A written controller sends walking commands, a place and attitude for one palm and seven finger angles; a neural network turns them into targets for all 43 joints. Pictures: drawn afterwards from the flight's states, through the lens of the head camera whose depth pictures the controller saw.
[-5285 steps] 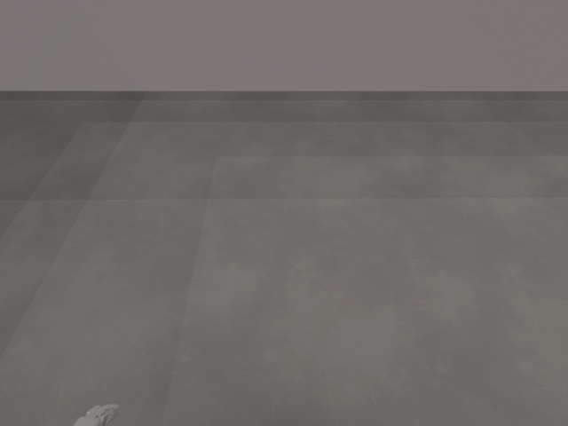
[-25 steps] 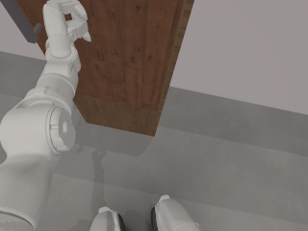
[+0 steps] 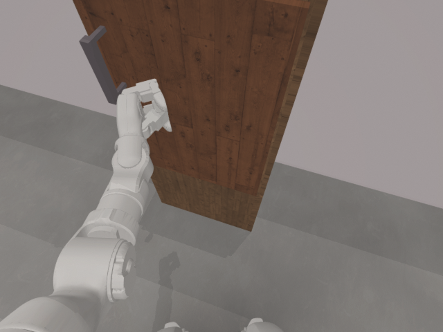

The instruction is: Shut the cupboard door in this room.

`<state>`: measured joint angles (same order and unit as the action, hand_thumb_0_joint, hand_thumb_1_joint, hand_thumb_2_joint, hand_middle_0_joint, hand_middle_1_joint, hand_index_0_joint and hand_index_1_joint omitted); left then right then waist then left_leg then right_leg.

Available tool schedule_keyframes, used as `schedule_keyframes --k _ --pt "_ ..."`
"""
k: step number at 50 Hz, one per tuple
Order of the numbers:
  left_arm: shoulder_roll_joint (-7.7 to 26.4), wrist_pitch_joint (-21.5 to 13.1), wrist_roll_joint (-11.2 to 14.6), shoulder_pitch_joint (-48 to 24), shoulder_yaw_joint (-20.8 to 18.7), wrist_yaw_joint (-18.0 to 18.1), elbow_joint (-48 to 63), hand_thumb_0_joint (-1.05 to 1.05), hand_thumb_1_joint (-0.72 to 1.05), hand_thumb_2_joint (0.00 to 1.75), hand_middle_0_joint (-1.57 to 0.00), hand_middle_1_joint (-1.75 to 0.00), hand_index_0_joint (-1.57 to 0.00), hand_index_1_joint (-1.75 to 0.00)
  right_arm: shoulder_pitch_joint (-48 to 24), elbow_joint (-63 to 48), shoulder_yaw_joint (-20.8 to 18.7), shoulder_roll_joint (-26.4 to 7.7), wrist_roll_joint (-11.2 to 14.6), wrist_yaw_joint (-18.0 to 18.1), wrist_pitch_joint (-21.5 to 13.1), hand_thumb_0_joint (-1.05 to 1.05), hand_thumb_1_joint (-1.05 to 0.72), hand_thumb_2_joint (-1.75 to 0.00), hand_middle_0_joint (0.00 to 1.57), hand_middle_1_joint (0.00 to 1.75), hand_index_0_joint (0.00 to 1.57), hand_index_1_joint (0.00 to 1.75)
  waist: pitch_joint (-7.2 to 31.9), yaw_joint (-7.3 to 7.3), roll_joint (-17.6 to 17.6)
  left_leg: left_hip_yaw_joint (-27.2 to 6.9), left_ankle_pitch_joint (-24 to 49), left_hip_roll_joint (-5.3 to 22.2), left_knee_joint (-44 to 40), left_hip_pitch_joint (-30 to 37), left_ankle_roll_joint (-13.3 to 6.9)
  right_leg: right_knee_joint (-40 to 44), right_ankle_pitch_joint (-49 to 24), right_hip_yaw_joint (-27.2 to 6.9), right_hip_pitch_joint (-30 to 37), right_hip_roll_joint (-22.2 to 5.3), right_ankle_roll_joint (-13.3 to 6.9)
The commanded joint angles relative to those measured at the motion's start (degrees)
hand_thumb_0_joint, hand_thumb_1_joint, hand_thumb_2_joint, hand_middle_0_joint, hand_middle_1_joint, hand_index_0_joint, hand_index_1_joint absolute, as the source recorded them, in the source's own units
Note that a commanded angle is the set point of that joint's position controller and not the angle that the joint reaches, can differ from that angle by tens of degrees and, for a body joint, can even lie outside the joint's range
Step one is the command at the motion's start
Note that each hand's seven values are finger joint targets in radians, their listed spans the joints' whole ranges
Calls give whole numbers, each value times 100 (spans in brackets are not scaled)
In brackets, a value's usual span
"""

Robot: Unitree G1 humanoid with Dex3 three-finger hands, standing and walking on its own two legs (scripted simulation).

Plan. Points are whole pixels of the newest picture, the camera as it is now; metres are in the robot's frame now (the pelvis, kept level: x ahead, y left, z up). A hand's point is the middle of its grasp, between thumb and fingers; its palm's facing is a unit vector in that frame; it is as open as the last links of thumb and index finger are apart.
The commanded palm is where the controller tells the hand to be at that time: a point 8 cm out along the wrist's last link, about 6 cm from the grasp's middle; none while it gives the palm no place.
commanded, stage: pull the fist back off the door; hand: left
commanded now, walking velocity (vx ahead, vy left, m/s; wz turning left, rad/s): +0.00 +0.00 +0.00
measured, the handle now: (107, 67) +0.62 +0.19 +0.10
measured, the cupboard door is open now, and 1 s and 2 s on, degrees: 0 0 0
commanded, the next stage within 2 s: draw the hand back to the body in 0.02 s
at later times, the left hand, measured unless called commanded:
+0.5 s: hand (118, 147) +0.39 +0.13 +0.13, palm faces +0.09 -1.00 -0.01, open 3.1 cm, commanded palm +0.35 +0.17 +0.14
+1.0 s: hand (1, 238) +0.25 +0.22 +0.17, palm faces +0.26 -0.93 -0.26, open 3.7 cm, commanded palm +0.21 +0.27 +0.19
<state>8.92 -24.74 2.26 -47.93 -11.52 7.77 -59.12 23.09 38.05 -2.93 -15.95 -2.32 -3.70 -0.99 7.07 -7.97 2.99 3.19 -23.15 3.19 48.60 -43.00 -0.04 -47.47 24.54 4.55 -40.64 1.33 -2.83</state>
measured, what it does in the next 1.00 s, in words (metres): stands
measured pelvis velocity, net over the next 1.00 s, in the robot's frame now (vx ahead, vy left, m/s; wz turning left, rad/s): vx -0.02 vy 0.02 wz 0.01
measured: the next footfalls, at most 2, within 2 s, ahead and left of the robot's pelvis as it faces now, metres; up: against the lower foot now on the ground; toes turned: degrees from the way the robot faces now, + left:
none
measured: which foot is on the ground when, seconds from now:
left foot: down 0.00-1.00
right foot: down 0.00-1.00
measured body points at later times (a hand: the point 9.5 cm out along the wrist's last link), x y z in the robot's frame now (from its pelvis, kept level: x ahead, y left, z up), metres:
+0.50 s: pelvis -0.01 +0.00 +0.02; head +0.01 -0.03 +0.47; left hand +0.38 +0.18 +0.13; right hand +0.05 -0.26 -0.11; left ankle -0.01 +0.12 -0.70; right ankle -0.02 -0.09 -0.70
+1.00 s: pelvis -0.02 +0.02 +0.05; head -0.04 -0.01 +0.49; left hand +0.23 +0.27 +0.19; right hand +0.18 -0.19 -0.03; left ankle -0.01 +0.12 -0.70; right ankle -0.02 -0.09 -0.70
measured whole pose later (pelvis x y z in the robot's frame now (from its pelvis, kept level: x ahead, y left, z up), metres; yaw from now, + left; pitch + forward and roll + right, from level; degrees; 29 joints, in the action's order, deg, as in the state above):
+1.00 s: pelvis -0.02 +0.02 +0.05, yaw +1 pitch -4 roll +0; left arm 15.5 -5.2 3.7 6.4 -6.1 4.4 2.2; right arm 10.2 33.5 2.8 -13.0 2.0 4.2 -1.1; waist 0.2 2.3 4.0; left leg 4.1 -12.5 0.1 24.2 -7.9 -1.7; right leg -23.3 13.8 3.7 -5.6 -0.2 -0.9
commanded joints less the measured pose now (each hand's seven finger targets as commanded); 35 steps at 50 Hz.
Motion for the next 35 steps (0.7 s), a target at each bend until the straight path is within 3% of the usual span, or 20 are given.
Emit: schedule_keyframes --k 1,4,5,7,8,10,11,12,15,19,22,24,26,28,30,32,33,35 --pt "760 -54 -105 -2937 124 60 688 0 90 90 -130 -150 -130 -150 884 -163 -196 -698 84 43 23 0 -90 -90 20 30 20 30 1999 -369 -520 -210 2323 -342 -244 1654 -194 540 -3397 -336 946 91 358" --pt "618 195 17 -2933 118 118 505 0 90 90 -130 -150 -130 -150 713 -257 -172 -667 103 93 82 0 -90 -90 20 30 20 30 1855 -283 -684 -187 2087 -394 -364 1547 -186 643 -3294 -359 1152 79 334" --pt "592 156 101 -3058 77 138 690 0 90 90 -130 -150 -130 -150 672 -306 -154 -662 100 111 65 0 -90 -90 20 30 20 30 1993 -226 -434 -174 2199 -410 -362 1697 -178 632 -3318 -366 1179 74 307" --pt "690 41 163 -3052 -64 156 590 0 90 90 -130 -150 -130 -150 581 -280 -113 -624 85 133 29 0 -90 -90 20 30 20 30 2032 -186 -553 -211 2146 -401 -343 1665 -166 603 -3240 -375 1213 71 299" --pt "878 -101 176 -3018 -243 151 877 0 90 90 -130 -150 -130 -150 545 -335 -110 -636 78 129 6 0 -90 -90 20 30 20 30 2282 -94 -466 -208 2199 -407 -347 1707 -165 558 -3298 -398 1348 53 296" --pt "1193 -281 99 -2298 -494 115 1094 0 90 90 -130 -150 -130 -150 463 -482 -94 -627 70 139 -5 0 -90 -90 20 30 20 30 2557 210 -278 -147 2363 -435 -370 1792 -175 489 -3513 -436 1679 47 257" --pt "1268 -362 49 -2163 -494 75 1326 0 90 90 -130 -150 -130 -150 414 -520 -72 -598 83 132 -13 0 -90 -90 20 30 20 30 2722 248 -309 -141 2424 -430 -400 1812 -180 452 -3623 -443 1826 24 269" --pt "1235 -374 -3 -1719 -451 15 1524 0 90 90 -130 -150 -130 -150 362 -599 -95 -571 86 122 -16 0 -90 -90 20 30 20 30 2828 384 -204 -96 2508 -428 -432 1882 -174 441 -3759 -449 1979 32 257" --pt "1178 -98 14 -861 -330 -197 1778 0 90 90 -130 -150 -130 -150 262 -763 -94 -579 192 151 48 0 -90 -90 20 30 20 30 2473 439 -596 -19 2381 -409 -632 1781 -203 639 -3851 -432 2286 31 287" --pt "949 408 524 -516 -124 -553 2835 0 90 90 -130 -150 -130 -150 -132 -946 -96 -580 395 296 50 0 -90 -90 20 30 20 30 2002 446 -952 53 1884 -402 -978 1974 -235 1154 -3606 -492 2594 15 393" --pt "860 485 751 -367 103 -740 3812 0 90 90 -130 -150 -130 -150 -449 -972 -53 -518 487 426 -83 0 -90 -90 20 30 20 30 1723 506 -458 37 1785 -377 -1154 2391 -249 1372 -3146 -472 2529 30 342" --pt "685 518 762 -62 348 -823 4186 0 90 90 -130 -150 -130 -150 -571 -951 -24 -489 497 478 -202 0 -90 -90 20 30 20 30 1471 481 -485 -16 1716 -355 -1241 2580 -274 1479 -2879 -423 2381 40 331" --pt "844 628 733 283 308 -886 4212 0 90 90 -130 -150 -130 -150 -724 -907 42 -490 540 518 -271 0 -90 -90 20 30 20 30 1077 506 -206 -42 1436 -360 -1359 2591 -266 1633 -2361 -447 2154 3 328" --pt "816 834 757 715 346 -948 4305 0 90 90 -127 -147 -127 -147 -884 -949 72 -494 562 532 -315 0 -90 -90 20 30 20 30 851 592 -252 -77 1214 -368 -1491 2608 -250 1761 -1925 -438 2111 -19 303" --pt "987 1124 850 1320 160 -1015 4266 0 90 90 -122 -141 -122 -141 -1058 -1012 102 -533 591 583 -329 0 -90 -90 20 30 20 30 630 745 -404 -79 1020 -382 -1624 2582 -240 1924 -1533 -459 2216 -48 291" --pt "1127 1350 949 1469 42 -1068 4571 0 90 90 -116 -135 -116 -135 -1340 -1126 166 -504 626 627 -339 0 -90 -90 20 30 20 30 551 833 -487 -76 889 -390 -1754 2603 -230 2062 -1211 -510 2336 -109 279" --pt "1317 1202 441 1551 441 -790 5299 0 90 90 -113 -132 -113 -132 -1493 -1234 183 -314 602 704 -211 0 -90 -90 20 30 20 30 426 726 -798 -75 869 -361 -2018 2794 -228 2418 -1033 -747 2450 -273 351" --pt "1462 1288 433 2139 175 -558 5394 0 90 90 -108 -126 -108 -126 -1654 -1255 188 -370 578 805 -143 0 -90 -90 20 30 20 30 176 811 -865 -99 853 -344 -2115 2856 -246 2628 -809 -754 2578 -305 359"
